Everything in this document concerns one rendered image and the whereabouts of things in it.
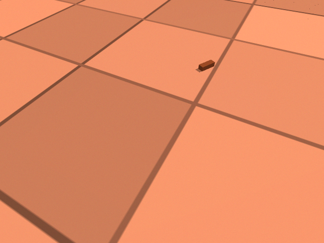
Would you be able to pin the carton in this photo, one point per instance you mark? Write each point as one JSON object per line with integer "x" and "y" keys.
{"x": 206, "y": 65}

